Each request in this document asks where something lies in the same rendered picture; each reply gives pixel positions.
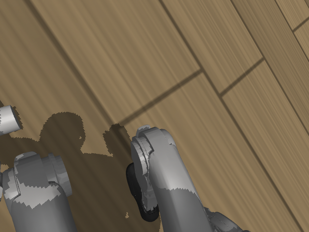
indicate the right robot foot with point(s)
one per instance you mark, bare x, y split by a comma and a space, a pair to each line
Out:
135, 190

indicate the can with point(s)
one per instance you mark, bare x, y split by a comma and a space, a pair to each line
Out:
8, 120

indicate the right robot hand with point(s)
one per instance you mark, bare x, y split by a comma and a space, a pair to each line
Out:
221, 223

